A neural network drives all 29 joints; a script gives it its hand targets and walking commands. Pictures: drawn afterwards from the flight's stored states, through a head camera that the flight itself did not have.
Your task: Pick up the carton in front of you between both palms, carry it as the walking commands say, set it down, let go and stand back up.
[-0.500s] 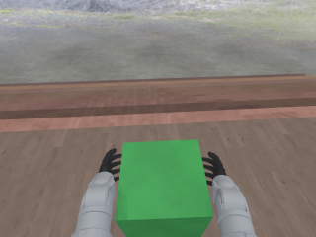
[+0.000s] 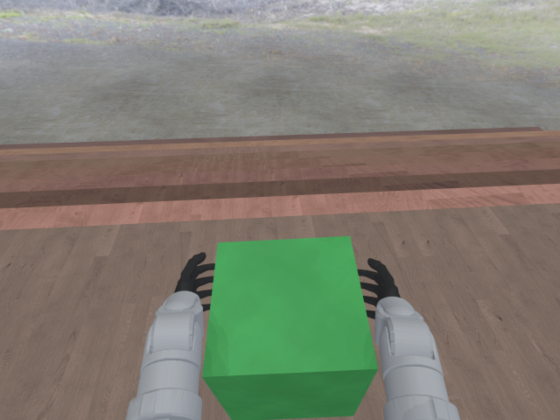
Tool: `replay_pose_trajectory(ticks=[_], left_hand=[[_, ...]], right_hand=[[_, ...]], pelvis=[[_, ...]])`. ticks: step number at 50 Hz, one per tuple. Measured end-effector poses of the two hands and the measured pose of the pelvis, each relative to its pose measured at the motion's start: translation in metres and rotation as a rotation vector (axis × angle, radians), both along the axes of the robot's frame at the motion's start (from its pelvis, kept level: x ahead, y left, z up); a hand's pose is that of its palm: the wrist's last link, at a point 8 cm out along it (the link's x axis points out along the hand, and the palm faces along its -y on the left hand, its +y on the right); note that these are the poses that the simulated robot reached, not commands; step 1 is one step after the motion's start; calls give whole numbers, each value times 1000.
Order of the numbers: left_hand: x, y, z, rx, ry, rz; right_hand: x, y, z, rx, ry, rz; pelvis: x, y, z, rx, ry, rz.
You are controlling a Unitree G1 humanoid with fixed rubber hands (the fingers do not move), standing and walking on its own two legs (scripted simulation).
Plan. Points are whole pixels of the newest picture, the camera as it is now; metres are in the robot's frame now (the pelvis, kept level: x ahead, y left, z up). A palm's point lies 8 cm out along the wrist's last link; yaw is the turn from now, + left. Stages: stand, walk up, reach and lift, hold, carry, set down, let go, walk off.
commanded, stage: reach and lift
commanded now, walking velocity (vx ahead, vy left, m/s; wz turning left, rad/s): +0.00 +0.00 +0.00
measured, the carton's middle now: (288, 333) +0.30 +0.00 -0.05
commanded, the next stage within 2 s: hold in 0.52 s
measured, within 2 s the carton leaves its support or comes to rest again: neither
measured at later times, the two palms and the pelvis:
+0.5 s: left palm (185, 297) +0.31 +0.15 +0.04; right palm (387, 303) +0.30 -0.15 +0.04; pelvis +0.01 +0.00 +0.00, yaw +0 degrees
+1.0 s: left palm (180, 298) +0.29 +0.15 +0.06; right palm (391, 303) +0.29 -0.15 +0.06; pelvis +0.00 +0.00 +0.00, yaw +0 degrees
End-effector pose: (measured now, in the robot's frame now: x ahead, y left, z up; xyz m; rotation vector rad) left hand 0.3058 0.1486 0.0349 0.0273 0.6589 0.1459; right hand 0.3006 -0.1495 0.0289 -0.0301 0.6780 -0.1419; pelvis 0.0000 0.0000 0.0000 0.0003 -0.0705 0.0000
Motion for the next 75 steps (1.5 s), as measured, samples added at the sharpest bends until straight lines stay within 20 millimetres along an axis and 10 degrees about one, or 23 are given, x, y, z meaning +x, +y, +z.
replay_pose_trajectory(ticks=[75], left_hand=[[-7, 3, 25, 12, -4, -13]], right_hand=[[-6, 3, 25, -21, -1, 21]], pelvis=[[11, 1, 6, -2, -63, -2]])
